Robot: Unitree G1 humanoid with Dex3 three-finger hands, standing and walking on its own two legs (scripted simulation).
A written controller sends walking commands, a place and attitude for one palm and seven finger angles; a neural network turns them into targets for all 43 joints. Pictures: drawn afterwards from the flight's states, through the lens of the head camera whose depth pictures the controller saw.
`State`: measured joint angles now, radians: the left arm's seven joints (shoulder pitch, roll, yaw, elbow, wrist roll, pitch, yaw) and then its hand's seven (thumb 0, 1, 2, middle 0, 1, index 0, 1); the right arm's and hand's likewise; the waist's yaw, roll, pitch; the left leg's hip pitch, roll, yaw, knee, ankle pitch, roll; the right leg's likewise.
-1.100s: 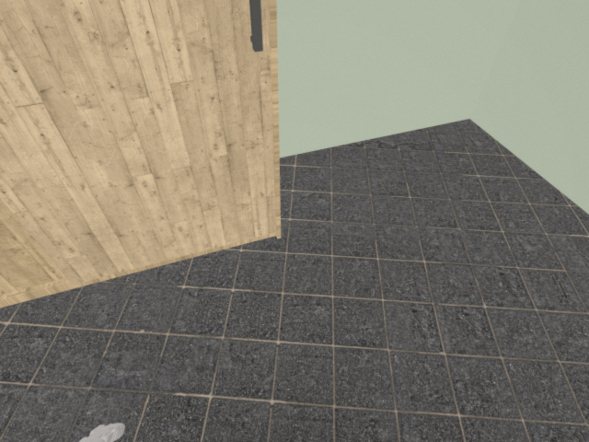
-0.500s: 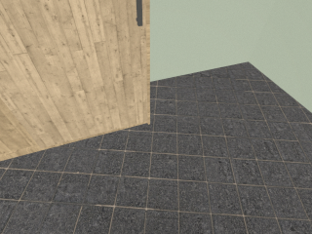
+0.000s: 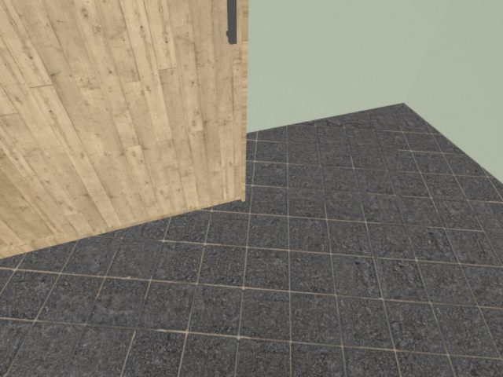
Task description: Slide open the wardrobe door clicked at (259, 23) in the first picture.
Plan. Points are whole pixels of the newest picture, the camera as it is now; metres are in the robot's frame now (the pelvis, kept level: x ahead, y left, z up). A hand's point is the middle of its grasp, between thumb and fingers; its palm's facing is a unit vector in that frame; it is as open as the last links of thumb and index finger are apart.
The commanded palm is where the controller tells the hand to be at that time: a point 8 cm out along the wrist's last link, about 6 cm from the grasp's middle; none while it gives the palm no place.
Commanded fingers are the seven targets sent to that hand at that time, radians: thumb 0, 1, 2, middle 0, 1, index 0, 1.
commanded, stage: look at it before walking up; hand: right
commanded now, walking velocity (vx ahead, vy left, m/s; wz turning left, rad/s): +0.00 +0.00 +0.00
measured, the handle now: (229, 3) +1.03 +0.14 +0.18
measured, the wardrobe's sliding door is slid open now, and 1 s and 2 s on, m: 0.00 0.00 0.00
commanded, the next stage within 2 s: walk to a spot facing it in 0.34 s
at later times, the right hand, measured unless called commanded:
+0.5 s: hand out of the picture +0.08 -0.25 -0.15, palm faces -0.03 +0.94 -0.35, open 7.4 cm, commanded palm none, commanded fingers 0.00 -0.90 -0.90 0.20 0.30 0.20 0.30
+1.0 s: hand out of the picture +0.12 -0.24 -0.18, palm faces +0.10 +0.98 -0.15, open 7.4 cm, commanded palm none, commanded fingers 0.00 -0.90 -0.90 0.20 0.30 0.20 0.30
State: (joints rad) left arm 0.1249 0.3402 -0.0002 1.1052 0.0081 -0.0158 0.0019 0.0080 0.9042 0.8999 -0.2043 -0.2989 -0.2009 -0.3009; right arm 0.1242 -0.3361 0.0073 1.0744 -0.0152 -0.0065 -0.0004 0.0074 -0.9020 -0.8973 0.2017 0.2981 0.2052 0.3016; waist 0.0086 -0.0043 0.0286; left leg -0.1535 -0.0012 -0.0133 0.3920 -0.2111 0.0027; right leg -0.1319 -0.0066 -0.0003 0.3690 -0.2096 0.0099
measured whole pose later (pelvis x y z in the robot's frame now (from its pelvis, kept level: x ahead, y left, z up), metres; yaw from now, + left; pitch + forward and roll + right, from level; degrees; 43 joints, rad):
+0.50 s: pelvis +0.01 +0.00 +0.00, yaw +0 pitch -2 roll +0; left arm 0.12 0.34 0.00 1.11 0.01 -0.01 0.01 0.01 0.90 0.90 -0.20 -0.30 -0.20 -0.30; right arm 0.14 -0.34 0.00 1.08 -0.01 -0.01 -0.01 0.01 -0.90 -0.90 0.20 0.30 0.20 0.30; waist 0.00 0.00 0.03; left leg -0.13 -0.01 -0.01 0.38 -0.21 0.00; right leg -0.12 -0.01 0.00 0.36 -0.21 0.01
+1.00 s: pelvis +0.13 -0.06 +0.00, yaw -6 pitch +0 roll +1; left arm 0.48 0.09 0.00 1.15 0.01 -0.08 0.03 0.01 0.91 0.90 -0.20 -0.30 -0.20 -0.30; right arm 0.28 -0.19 -0.04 1.07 -0.03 0.00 0.01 0.01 -0.91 -0.90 0.20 0.30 0.20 0.30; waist 0.02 0.03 0.04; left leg -0.56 0.09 0.07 1.06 -0.28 -0.01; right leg -0.01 0.03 -0.07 0.30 -0.30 -0.06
